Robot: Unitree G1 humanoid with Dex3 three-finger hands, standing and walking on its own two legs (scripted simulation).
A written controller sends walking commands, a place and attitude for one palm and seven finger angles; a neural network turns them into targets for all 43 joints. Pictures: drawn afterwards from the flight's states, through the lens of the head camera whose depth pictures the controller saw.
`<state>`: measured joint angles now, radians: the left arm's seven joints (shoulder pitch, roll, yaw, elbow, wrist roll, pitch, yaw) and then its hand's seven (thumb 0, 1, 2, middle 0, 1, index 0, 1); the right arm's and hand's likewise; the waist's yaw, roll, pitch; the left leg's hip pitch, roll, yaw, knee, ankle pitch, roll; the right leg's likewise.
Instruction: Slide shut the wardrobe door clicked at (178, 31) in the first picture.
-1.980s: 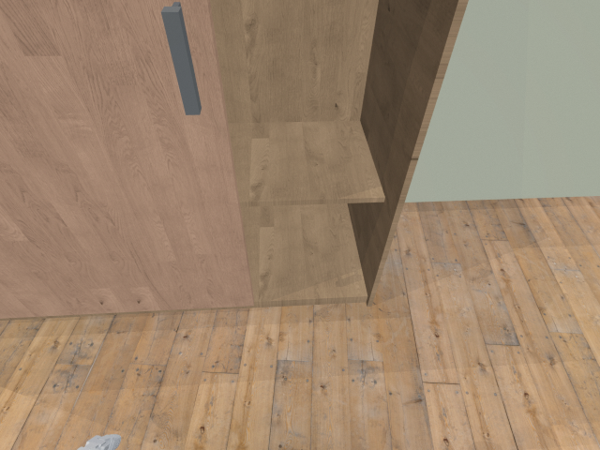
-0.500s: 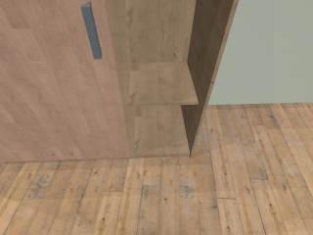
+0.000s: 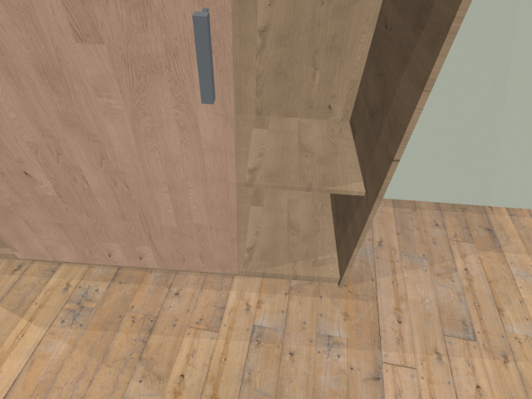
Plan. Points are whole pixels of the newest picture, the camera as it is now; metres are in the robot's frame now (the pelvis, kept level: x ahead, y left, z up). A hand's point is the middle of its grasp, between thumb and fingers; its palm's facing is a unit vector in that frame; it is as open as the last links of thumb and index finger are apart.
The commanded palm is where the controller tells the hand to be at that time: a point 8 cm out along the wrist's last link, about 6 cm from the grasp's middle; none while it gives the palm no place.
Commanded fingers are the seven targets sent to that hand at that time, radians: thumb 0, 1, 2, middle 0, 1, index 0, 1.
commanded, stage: take the last steps up to it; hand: left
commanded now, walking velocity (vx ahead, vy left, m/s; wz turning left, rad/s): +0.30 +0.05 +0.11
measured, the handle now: (206, 57) +0.71 +0.18 +0.19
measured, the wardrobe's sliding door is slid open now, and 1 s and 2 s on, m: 0.43 0.43 0.43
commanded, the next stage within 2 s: come to a stop and stand still in 0.48 s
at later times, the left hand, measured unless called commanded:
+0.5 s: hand (141, 374) +0.20 +0.24 -0.18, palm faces +0.03 -0.99 -0.15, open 7.3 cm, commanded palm none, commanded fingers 0.00 0.90 0.90 -0.20 -0.30 -0.20 -0.30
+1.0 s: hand (132, 329) +0.28 +0.28 -0.18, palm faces +0.09 -0.97 -0.23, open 7.4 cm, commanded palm none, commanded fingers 0.00 0.90 0.90 -0.20 -0.30 -0.20 -0.30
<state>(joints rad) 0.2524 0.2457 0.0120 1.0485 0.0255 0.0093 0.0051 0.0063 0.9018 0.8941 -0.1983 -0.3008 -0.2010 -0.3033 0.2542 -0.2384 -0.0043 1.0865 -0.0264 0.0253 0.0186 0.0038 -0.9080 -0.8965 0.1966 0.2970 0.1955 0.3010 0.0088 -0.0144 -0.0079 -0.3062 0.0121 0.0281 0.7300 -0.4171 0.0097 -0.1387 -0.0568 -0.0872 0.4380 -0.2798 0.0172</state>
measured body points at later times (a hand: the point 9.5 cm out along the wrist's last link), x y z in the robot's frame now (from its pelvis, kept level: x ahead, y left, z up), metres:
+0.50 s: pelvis +0.15 +0.06 +0.00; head +0.17 +0.08 +0.45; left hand +0.20 +0.29 -0.16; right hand +0.04 -0.12 -0.15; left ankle +0.02 +0.11 -0.74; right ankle +0.26 -0.06 -0.70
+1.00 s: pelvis +0.23 +0.09 -0.01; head +0.28 +0.10 +0.44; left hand +0.28 +0.33 -0.16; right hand +0.35 -0.15 -0.15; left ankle +0.24 +0.21 -0.71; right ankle +0.29 -0.03 -0.74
